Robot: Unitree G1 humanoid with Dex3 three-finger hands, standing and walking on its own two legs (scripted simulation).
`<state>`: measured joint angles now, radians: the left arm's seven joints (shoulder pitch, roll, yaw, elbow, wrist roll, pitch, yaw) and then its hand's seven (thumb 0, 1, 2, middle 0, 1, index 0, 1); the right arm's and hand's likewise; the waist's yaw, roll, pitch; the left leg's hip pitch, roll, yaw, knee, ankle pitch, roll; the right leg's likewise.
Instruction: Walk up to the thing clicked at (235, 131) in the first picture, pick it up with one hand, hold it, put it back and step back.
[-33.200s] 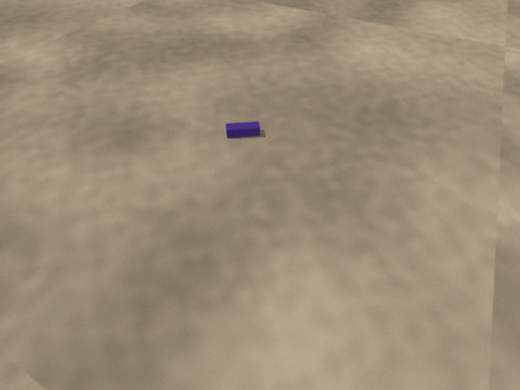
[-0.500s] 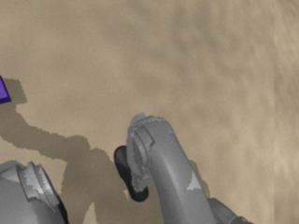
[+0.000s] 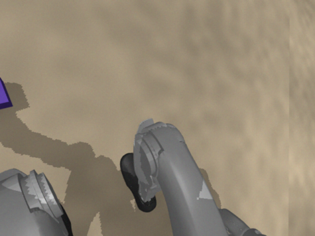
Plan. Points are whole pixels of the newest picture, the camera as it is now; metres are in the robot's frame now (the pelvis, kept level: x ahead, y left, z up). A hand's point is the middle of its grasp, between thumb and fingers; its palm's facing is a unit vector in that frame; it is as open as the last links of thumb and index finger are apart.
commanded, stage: close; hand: left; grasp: from above
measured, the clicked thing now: out of the picture +0.47 +0.30 -0.28
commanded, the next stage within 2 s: settle in 0.36 s
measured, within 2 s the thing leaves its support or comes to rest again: leaves its support in 0.82 s
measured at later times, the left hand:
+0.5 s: hand out of the picture +0.46 +0.29 -0.26, palm faces -0.46 -0.13 -0.88, open 10.1 cm
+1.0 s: hand out of the picture +0.46 +0.31 -0.21, palm faces -0.41 -0.10 -0.91, open 10.1 cm
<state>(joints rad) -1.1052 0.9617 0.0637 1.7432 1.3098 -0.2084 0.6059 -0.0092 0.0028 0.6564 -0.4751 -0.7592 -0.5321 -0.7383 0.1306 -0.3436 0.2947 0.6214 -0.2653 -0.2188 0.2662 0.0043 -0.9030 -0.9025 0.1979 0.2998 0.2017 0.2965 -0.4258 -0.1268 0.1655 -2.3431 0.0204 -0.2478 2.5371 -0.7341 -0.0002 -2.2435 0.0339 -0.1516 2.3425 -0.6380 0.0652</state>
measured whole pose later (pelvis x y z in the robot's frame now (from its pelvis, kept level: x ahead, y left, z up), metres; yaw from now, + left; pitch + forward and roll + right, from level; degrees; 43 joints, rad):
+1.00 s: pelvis +0.01 +0.00 +0.00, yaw +2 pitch +33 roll -13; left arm -0.99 0.83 0.08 1.48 1.29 -0.16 0.48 -0.01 -0.06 0.70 -0.58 -0.77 -0.63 -0.69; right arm 0.18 -0.33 0.17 0.66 -0.22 -0.17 0.28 0.00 -0.92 -0.90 0.20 0.30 0.20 0.30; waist -0.35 -0.06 0.04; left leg -2.37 0.01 -0.21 2.51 -0.73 0.00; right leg -2.27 0.01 -0.13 2.35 -0.66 0.05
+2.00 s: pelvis -0.01 -0.01 +0.09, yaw +9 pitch +35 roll -7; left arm -0.76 0.64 -0.04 0.99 1.11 -0.15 0.07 -0.01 -0.05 0.69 -0.59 -0.77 -0.64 -0.68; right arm 0.21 -0.29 0.00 0.64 -0.04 0.06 0.09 0.01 -0.91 -0.90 0.20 0.30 0.20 0.30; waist -0.17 0.05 -0.15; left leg -2.14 0.00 -0.09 2.18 -0.65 0.01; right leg -2.08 -0.02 -0.04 2.09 -0.63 0.04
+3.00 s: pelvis +0.05 +0.00 +0.39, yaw +12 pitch +14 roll -1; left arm -0.34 0.40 -0.18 0.84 1.03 -0.03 0.14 -0.01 -0.06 0.69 -0.60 -0.76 -0.65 -0.67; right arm 0.25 -0.24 -0.04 0.74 0.04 0.00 -0.05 0.01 -0.90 -0.90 0.20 0.30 0.20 0.30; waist -0.07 0.03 -0.11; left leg -0.84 0.04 0.00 1.04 -0.45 0.00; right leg -0.83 -0.01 0.00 1.00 -0.41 0.02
